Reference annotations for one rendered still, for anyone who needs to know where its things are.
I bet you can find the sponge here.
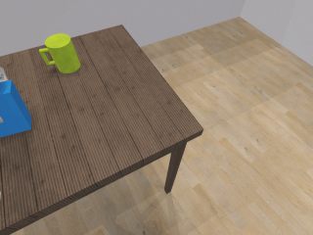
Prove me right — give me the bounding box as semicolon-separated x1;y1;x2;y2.
0;80;31;138

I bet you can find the table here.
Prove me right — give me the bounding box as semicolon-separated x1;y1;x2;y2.
0;24;203;235

